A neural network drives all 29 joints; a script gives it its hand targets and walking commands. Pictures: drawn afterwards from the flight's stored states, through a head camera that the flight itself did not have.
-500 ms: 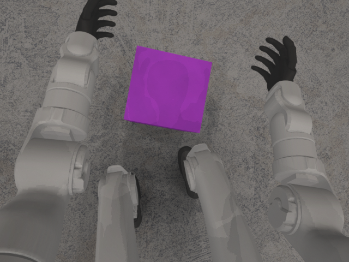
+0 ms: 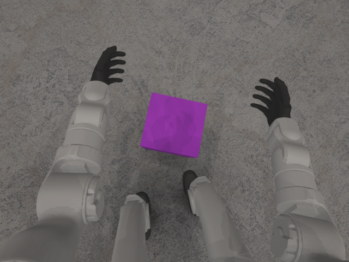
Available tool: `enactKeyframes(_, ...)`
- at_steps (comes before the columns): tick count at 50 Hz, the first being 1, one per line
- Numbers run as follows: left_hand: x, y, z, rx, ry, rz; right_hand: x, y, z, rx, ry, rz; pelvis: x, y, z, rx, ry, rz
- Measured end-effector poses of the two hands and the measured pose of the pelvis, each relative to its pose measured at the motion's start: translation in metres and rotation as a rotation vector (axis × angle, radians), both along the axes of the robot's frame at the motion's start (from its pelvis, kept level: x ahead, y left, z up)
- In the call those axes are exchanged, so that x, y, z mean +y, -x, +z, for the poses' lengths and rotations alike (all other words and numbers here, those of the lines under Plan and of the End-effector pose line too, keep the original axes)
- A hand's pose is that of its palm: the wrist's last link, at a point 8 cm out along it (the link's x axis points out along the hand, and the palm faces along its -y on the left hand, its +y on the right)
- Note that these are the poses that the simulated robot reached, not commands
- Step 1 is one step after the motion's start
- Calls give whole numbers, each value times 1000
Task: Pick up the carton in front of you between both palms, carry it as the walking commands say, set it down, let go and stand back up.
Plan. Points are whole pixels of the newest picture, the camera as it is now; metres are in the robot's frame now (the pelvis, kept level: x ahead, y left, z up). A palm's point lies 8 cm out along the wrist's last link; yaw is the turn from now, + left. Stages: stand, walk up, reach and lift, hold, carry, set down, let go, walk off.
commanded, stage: let go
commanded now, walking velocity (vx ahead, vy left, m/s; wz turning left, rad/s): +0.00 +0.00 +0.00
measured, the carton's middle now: (172, 129) +0.43 -0.08 -0.52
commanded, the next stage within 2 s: stand in 1.24 s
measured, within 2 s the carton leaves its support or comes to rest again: neither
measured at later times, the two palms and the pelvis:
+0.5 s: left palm (52, 159) +0.35 +0.16 +0.01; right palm (333, 171) +0.25 -0.26 +0.04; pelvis +0.08 -0.02 +0.11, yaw -1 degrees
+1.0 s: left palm out of the picture +0.25 +0.24 +0.06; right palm (325, 178) +0.25 -0.23 +0.06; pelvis +0.09 +0.01 +0.13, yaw -2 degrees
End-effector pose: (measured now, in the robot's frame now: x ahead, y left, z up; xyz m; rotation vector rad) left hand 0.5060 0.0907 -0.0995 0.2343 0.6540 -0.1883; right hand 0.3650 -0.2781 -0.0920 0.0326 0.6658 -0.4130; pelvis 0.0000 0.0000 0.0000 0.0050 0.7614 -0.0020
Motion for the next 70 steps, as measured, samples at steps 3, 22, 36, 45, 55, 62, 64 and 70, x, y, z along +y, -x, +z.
enactKeyframes(3,10,26,11,6,-19,55,6,14,14,34,10,73,-4,-7,17,-42,-4,3)
enactKeyframes(22,60,144,100,43,-50,220,11,100,120,147,43,321,-24,-68,100,-423,-5,-12)
enactKeyframes(36,119,203,143,76,-61,214,39,122,150,149,36,315,-1,-95,125,-636,30,-33)
enactKeyframes(45,153,243,162,102,-59,243,54,114,151,138,43,344,13,-96,129,-745,35,-29)
enactKeyframes(55,143,253,158,89,-49,253,41,118,159,157,101,315,8,-88,125,-808,34,-34)
enactKeyframes(62,128,256,158,98,-53,243,29,131,157,184,97,303,-4,-80,124,-835,30,-36)
enactKeyframes(64,132,260,154,109,-100,243,22,133,151,185,120,308,-7,-79,123,-816,27,-30)
enactKeyframes(70,167,286,148,185,-246,297,-6,147,129,238,162,314,-13,-80,120,-774,19,-17)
